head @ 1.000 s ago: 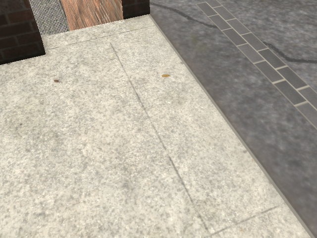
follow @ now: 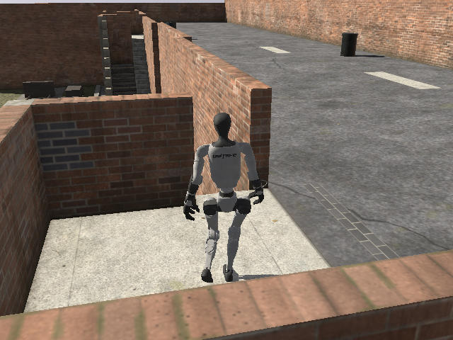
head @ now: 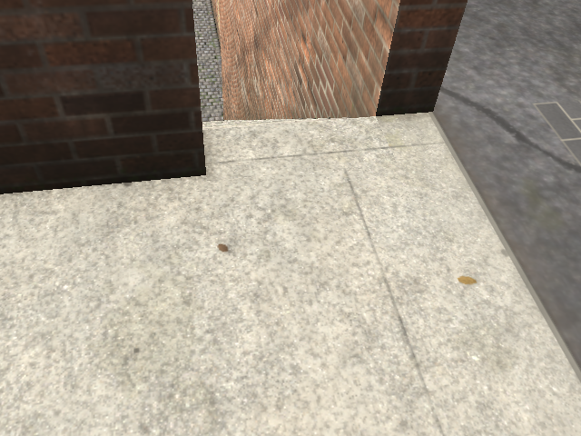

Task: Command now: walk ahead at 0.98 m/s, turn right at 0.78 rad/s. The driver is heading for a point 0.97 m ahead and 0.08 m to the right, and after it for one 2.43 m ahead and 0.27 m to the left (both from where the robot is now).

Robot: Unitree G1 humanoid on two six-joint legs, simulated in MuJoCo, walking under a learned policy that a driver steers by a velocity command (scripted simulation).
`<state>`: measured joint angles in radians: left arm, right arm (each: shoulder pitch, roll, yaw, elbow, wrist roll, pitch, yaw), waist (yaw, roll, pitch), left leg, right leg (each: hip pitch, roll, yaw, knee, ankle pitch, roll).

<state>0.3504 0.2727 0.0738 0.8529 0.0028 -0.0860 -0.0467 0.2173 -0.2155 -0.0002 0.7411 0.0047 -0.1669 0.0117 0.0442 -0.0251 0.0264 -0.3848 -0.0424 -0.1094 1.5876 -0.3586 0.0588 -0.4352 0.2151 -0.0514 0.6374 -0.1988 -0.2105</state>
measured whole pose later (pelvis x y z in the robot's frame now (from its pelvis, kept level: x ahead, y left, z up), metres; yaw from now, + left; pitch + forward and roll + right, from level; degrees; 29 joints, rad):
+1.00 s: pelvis +0.79 -0.13 +0.03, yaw -11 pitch -1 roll -3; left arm 0.39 0.29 0.09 0.85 0.01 -0.10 -0.02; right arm 0.20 -0.32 -0.06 0.71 0.04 -0.04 0.00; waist 0.05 0.06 0.01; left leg -0.76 0.13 -0.03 1.23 -0.18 0.04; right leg -0.07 0.01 -0.19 0.37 -0.28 -0.01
